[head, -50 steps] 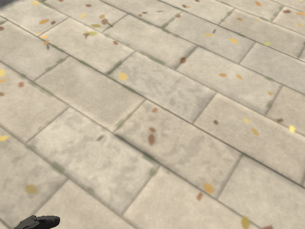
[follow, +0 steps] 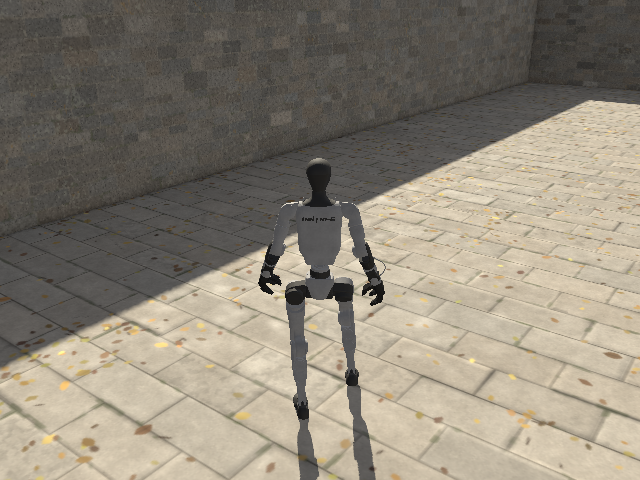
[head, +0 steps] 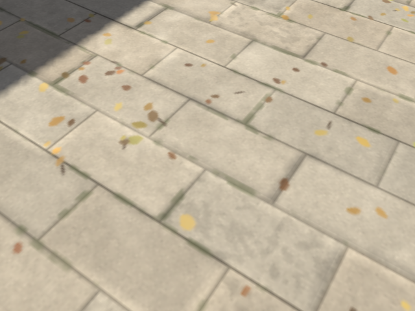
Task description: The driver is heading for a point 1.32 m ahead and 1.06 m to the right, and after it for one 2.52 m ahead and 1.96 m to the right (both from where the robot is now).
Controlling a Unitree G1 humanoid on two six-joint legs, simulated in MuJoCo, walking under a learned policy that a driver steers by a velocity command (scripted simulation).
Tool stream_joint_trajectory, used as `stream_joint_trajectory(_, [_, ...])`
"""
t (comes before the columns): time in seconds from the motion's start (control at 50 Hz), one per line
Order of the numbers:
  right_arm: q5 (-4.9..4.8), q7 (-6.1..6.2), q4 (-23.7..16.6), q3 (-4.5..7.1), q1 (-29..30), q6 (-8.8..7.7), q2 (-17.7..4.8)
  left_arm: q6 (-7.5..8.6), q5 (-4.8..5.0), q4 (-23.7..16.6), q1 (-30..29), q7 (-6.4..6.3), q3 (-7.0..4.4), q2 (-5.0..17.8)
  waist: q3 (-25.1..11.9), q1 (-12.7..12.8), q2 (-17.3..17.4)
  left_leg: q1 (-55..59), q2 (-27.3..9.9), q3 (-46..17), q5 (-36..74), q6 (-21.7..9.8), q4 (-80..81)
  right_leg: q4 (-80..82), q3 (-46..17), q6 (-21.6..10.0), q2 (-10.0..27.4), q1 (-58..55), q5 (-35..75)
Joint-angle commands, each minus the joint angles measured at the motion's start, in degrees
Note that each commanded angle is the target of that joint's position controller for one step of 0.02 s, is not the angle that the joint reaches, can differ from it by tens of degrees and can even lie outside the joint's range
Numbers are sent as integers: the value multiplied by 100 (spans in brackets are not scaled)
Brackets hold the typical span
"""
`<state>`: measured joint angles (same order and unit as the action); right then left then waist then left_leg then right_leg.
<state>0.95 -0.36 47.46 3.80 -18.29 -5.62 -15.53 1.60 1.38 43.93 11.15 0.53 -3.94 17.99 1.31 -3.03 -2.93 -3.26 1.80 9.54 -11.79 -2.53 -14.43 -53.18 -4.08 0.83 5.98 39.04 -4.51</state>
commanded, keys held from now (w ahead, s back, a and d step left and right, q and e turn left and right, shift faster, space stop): w+e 1.00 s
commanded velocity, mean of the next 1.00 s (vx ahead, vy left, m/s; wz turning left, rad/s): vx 0.50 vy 0.00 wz -0.57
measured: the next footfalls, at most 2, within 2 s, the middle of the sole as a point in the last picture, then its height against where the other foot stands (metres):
right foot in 0.22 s outside the picture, level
left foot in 0.70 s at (209, 275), level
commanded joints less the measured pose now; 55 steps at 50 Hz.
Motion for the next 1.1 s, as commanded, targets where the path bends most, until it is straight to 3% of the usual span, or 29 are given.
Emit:
stream_joint_trajectory(0.02, [-30,73,-373,192,472,-82,-875,65,-21,-419,-270,111,39,47,239,87,513,-246,-1560,-383,1542,-734,806,830,122,-43,88,-139,783])
stream_joint_trajectory(0.08, [-101,94,-196,242,159,18,-1014,66,-22,-692,-828,208,75,18,425,-124,423,274,-1725,-160,1679,-689,699,1389,352,-181,33,19,707])
stream_joint_trajectory(0.14, [-188,103,-81,289,33,160,-1136,55,-19,-937,-1076,298,47,102,431,-103,507,874,-1866,32,2601,-563,250,1684,619,-402,-128,28,98])
stream_joint_trajectory(0.18, [-226,144,-101,335,120,246,-1305,22,-25,-986,-798,319,-55,287,82,165,737,1052,-1850,203,4570,-430,-547,1678,968,-628,-505,-641,-498])
stream_joint_trajectory(0.2, [-239,167,-121,350,177,298,-1364,3,-12,-894,-277,306,-162,464,-242,483,797,984,-1781,288,5309,-352,-1344,1711,1105,-776,-751,-1332,-699])
stream_joint_trajectory(0.22, [-260,189,-151,322,270,324,-1325,-12,2,-671,624,243,-340,748,-707,992,689,470,-1571,429,5158,-170,-2540,2104,1091,-994,-986,-2662,-374])
stream_joint_trajectory(0.24, [-117,198,-254,210,149,273,-1057,-87,14,-486,1471,111,-534,1258,-1227,1281,-4,-1006,-1294,426,3095,102,-4327,2247,-164,-1343,-274,-4421,-302])
stream_joint_trajectory(0.26, [40,106,-561,-34,-328,103,-273,-23,41,-578,1155,98,-560,1739,-1683,520,-1244,-3488,-28,-317,-2139,426,-6140,2901,-3484,-2404,1061,-6029,-1336])
stream_joint_trajectory(0.28, [-168,17,-610,34,329,-113,-769,67,5,-717,1296,133,-410,1226,-2081,991,-484,-4071,-113,-1484,-2213,314,-6585,3573,-4204,-2419,1296,-6177,-1742])
stream_joint_trajectory(0.3, [-352,-25,-791,88,816,-222,-963,146,-39,-668,1110,148,-328,961,-1272,998,-262,-4433,-356,-1472,-1631,184,-6390,3679,-3365,-2154,1141,-5602,-1280])
stream_joint_trajectory(0.32, [-279,8,-774,63,855,-278,-888,182,-19,-690,784,144,-287,834,-806,727,178,-4213,-599,-1451,-1146,138,-5890,3665,-2675,-1961,872,-4778,-679])
stream_joint_trajectory(0.34, [-128,45,-708,96,828,-275,-910,187,-40,-762,423,127,-238,663,-530,500,268,-3848,-756,-1439,-875,188,-5403,3722,-2170,-1832,656,-4063,-59])
stream_joint_trajectory(0.36, [-82,41,-675,127,697,-212,-939,194,-116,-868,226,96,-187,540,-472,311,139,-3463,-859,-1490,-677,236,-5194,3843,-1910,-1804,521,-3607,378])
stream_joint_trajectory(0.42, [-5,45,-705,99,670,-34,-742,226,-86,-867,226,13,-212,645,-342,180,141,-3158,-813,-1329,-360,522,-4500,4049,-1442,-1849,331,-2890,1107])
stream_joint_trajectory(0.52, [-32,-3,-996,-49,1759,-32,-431,155,-28,-709,617,-134,-273,829,-90,574,-97,-2729,-408,-1206,1448,703,-2293,3981,-926,-1412,-154,-2375,446])
stream_joint_trajectory(0.6, [-142,-92,-1149,2,2142,-107,-638,103,25,-548,957,-155,-284,812,-80,701,-210,-2433,-244,-1404,1629,597,-1544,3627,-1460,-1265,65,-2736,-169])
stream_joint_trajectory(0.66, [-156,-119,-1101,104,1841,-183,-857,55,1,-545,890,-184,-297,782,-123,474,-431,-2070,-241,-1461,930,359,-1346,3099,-1929,-1130,242,-3103,-113])
stream_joint_trajectory(0.68, [-143,-98,-985,161,1427,-209,-919,36,-8,-572,812,-179,-269,688,-257,243,-457,-1516,-212,-1353,877,227,-1147,2772,-1916,-1021,104,-3051,44])
stream_joint_trajectory(0.7, [-68,-60,-882,247,820,-239,-1097,44,-42,-619,809,-158,-173,433,-750,-54,-305,-458,-529,-1550,786,-7,-1135,1872,-1664,-833,-216,-2803,103])
stream_joint_trajectory(0.72, [-18,-10,-810,317,-20,-224,-1417,48,-166,-718,997,-153,-37,70,-1615,-275,548,1037,-1568,-2643,399,-308,-1188,181,-1066,-590,-686,-2020,-1239])
stream_joint_trajectory(0.74, [16,-73,-595,399,-289,-145,-1766,109,86,-910,1754,-147,12,-46,-1972,165,2608,2291,-2617,-5526,-1309,-1186,-406,-1475,-577,-307,-1181,15,-3138])
stream_joint_trajectory(0.76, [-98,-95,-750,264,-16,-129,-1126,95,136,-695,1580,-175,-102,600,-1393,2,1628,1893,-2500,-5477,-2411,-1028,-155,-2110,-769,-216,-724,551,-2733])
stream_joint_trajectory(0.78, [-115,-62,-792,179,228,-91,-824,61,79,-767,956,-167,-179,847,-754,-127,1111,1232,-2263,-4420,-2020,-782,-143,-2173,-581,-189,-549,637,-2192])
stream_joint_trajectory(0.8, [-56,-55,-812,132,481,-61,-741,33,19,-798,704,-174,-181,774,-451,-25,720,597,-2017,-3687,-1147,-678,-83,-2040,-448,-156,-351,397,-1801])
stream_joint_trajectory(0.82, [-34,-41,-754,100,615,-43,-626,31,-31,-861,528,-154,-195,698,-193,48,710,172,-1816,-3168,-516,-676,17,-1763,-447,-143,-200,296,-1549])
stream_joint_trajectory(0.88, [-48,-6,-616,94,621,-103,-582,-45,43,-919,559,-80,-154,361,-102,184,951,-262,-1597,-2201,293,-704,366,-1385,-255,-117,15,-26,-1268])
stream_joint_trajectory(0.96, [-58,14,-440,182,526,-110,-842,-69,2,-1110,169,-48,-97,214,16,145,709,-86,-1704,-1494,1125,-855,582,-574,-203,-6,100,375,-578])
stream_joint_trajectory(1.04, [-85,42,-327,198,471,-28,-990,11,-3,-1228,-413,93,-29,98,162,-59,634,34,-1536,-646,1599,-683,589,704,161,-60,21,87,475])
stream_joint_trajectory(1.1, [-146,55,-182,229,198,58,-1130,30,8,-1412,-912,203,10,38,332,-222,584,358,-1647,-341,1764,-607,527,1336,445,-180,-69,-15,528])
Velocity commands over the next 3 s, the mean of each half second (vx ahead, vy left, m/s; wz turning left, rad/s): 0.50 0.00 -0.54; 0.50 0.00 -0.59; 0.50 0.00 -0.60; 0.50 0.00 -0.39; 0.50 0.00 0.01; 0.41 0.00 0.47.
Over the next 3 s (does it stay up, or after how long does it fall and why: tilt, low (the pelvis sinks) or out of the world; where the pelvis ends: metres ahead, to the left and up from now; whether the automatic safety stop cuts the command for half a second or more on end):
stays up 1.18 -1.00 0.00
